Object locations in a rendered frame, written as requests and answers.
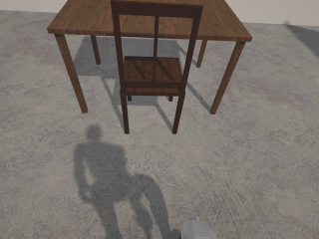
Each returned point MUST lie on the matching chair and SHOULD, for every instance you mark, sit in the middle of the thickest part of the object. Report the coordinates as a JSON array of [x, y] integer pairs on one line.
[[153, 76]]

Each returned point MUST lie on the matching table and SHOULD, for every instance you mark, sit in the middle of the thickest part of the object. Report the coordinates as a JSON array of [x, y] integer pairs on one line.
[[94, 18]]

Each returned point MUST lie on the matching robot right shin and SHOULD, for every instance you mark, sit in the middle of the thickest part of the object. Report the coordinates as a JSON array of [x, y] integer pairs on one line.
[[193, 218]]

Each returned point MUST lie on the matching robot right thigh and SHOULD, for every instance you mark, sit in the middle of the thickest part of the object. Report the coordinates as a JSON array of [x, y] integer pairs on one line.
[[196, 229]]

